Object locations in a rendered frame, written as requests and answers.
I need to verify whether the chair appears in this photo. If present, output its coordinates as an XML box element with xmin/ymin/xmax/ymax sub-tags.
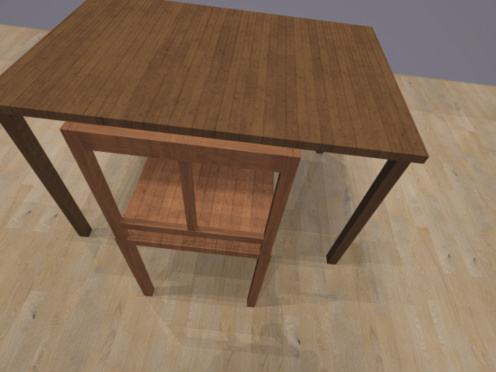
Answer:
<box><xmin>60</xmin><ymin>121</ymin><xmax>301</xmax><ymax>308</ymax></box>

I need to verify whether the table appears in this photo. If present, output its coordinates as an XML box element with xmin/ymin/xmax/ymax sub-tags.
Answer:
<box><xmin>0</xmin><ymin>0</ymin><xmax>429</xmax><ymax>265</ymax></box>

